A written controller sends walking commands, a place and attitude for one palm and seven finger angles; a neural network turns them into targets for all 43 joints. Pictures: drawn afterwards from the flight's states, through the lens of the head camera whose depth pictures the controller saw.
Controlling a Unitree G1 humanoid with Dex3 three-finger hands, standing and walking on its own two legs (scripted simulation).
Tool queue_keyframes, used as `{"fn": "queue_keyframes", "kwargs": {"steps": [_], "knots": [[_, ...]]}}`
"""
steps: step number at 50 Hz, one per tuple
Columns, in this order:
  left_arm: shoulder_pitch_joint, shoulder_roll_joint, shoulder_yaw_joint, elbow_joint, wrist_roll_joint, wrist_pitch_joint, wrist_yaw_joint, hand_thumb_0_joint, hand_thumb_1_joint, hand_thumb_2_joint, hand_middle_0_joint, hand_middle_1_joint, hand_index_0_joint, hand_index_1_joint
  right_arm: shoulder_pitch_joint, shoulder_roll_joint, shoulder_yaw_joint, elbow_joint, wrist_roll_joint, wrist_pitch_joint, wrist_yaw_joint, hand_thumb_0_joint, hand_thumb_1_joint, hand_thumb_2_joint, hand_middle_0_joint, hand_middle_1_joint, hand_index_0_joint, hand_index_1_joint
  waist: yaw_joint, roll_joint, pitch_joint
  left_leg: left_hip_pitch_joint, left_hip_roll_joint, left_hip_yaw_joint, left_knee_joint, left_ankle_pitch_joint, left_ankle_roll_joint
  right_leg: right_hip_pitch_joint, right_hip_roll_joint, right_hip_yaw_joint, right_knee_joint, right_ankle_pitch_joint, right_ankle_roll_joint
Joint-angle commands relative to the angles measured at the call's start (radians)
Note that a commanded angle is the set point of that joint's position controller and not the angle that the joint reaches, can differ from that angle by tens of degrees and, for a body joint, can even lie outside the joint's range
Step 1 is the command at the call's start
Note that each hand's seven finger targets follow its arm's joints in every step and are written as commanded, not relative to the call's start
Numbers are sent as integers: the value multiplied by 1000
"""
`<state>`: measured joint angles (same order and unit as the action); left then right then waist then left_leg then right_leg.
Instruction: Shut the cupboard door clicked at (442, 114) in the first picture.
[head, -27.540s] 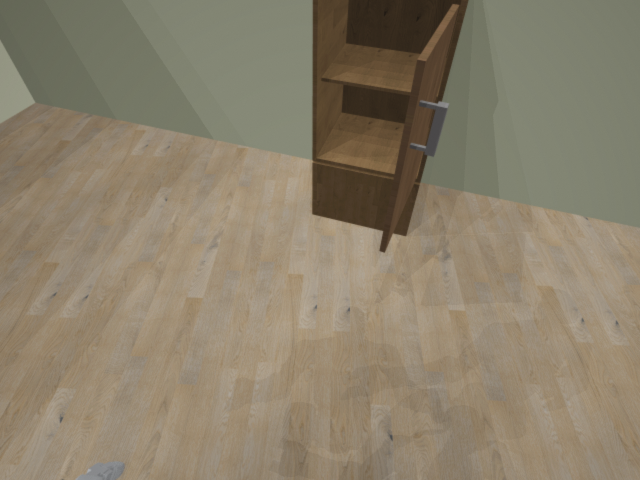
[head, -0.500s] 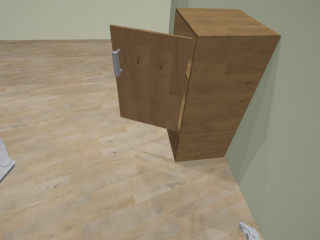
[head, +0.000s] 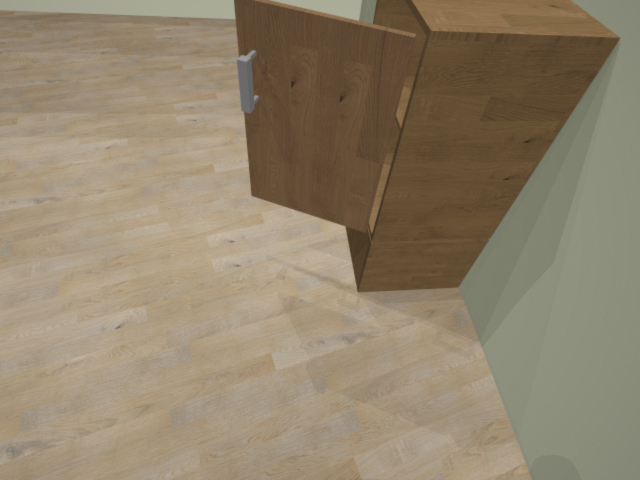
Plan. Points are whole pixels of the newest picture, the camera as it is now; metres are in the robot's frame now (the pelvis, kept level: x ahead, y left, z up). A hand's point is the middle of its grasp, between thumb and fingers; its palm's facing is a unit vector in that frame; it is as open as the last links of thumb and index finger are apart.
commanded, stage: let the arm hang, fingers relaxed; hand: left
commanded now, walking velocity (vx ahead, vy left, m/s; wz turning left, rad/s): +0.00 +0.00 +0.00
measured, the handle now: (250, 81) +0.95 +0.21 -0.02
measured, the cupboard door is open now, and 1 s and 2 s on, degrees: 64 64 64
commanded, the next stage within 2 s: look to check the result in 0.76 s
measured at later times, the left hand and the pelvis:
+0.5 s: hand out of the picture -0.01 +0.20 -0.16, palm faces -0.01 -0.97 -0.22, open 7.3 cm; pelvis +0.00 +0.01 +0.01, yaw -2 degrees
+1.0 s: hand out of the picture -0.02 +0.17 -0.17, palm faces +0.01 -0.98 -0.18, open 7.3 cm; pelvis +0.01 +0.01 +0.01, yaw -2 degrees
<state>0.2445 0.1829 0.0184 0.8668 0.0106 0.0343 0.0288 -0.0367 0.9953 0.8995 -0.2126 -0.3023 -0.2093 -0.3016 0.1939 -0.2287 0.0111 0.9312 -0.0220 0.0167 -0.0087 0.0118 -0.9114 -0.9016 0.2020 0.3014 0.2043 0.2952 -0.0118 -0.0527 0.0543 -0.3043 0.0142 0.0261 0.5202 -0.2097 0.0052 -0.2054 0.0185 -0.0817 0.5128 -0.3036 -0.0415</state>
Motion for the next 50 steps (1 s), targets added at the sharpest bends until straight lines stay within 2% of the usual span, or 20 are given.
{"fn": "queue_keyframes", "kwargs": {"steps": [1,4,8,12,14,17,28,31,35,40,43,50], "knots": [[28,150,23,43,4,-43,-8,0,900,900,-200,-300,-200,-300,1,-97,-27,-1,-2,-21,-19,0,-900,-900,200,300,200,300,8,216,-127,107,91,-89,-119,139,18,60,-125,152,-175,176,-19],[24,154,15,109,3,-44,-10,0,900,900,-200,-300,-200,-300,26,-109,-31,45,4,-19,-23,0,-900,-900,200,300,200,300,5,123,-71,111,102,-94,-151,105,19,38,-122,143,-212,134,-18],[48,152,8,179,1,-45,-9,0,900,900,-200,-300,-200,-300,52,-107,-33,93,9,-18,-25,0,-900,-900,200,300,200,300,9,72,-25,124,101,-89,-177,76,22,16,-119,141,-239,95,-17],[63,140,2,220,-1,-46,-4,0,900,900,-200,-300,-200,-300,84,-94,-31,131,9,-19,-27,0,-900,-900,200,300,200,300,6,30,-19,138,102,-84,-194,71,24,13,-121,142,-243,85,-13],[74,131,0,233,-1,-42,-2,0,900,900,-200,-300,-200,-300,91,-78,-27,145,9,-17,-27,0,-900,-900,200,300,200,300,7,50,3,131,100,-81,-203,50,24,-2,-118,139,-243,62,-12],[93,117,-4,247,-1,-38,0,0,900,900,-200,-300,-200,-300,104,-63,-26,161,8,-12,-27,0,-900,-900,200,300,200,300,8,23,43,118,95,-79,-220,-8,25,-36,-117,143,-246,16,-10],[141,74,-1,256,2,-40,8,0,900,900,-200,-300,-200,-300,151,-16,-22,181,10,-19,-31,0,-900,-900,200,300,200,300,12,60,48,100,91,-73,-225,14,27,-30,-107,141,-221,52,-7],[146,56,0,260,0,-42,9,0,900,900,-200,-300,-200,-300,161,-1,-21,185,8,-23,-33,0,-900,-900,200,300,200,300,11,69,26,108,89,-71,-219,42,27,-13,-109,141,-214,81,-6],[148,45,0,262,1,-41,11,0,900,900,-200,-300,-200,-300,168,12,-21,186,9,-22,-35,0,-900,-900,200,300,200,300,10,75,44,102,87,-69,-217,38,26,-23,-110,139,-215,77,-6],[155,35,0,262,1,-42,12,0,900,900,-200,-300,-200,-300,179,17,-22,186,8,-20,-36,0,-900,-900,200,300,200,300,7,71,52,100,85,-68,-212,30,25,-28,-108,139,-219,71,-7],[166,40,2,261,1,-45,12,0,900,900,-200,-300,-200,-300,180,14,-24,182,11,-21,-36,0,-900,-900,200,300,200,300,9,54,30,118,85,-65,-199,60,27,-20,-111,137,-222,84,-7],[164,36,1,263,0,-48,14,0,900,900,-200,-300,-200,-300,175,13,-24,187,9,-20,-36,0,-900,-900,200,300,200,300,5,60,36,123,87,-66,-195,76,27,-22,-111,141,-224,96,-7]]}}
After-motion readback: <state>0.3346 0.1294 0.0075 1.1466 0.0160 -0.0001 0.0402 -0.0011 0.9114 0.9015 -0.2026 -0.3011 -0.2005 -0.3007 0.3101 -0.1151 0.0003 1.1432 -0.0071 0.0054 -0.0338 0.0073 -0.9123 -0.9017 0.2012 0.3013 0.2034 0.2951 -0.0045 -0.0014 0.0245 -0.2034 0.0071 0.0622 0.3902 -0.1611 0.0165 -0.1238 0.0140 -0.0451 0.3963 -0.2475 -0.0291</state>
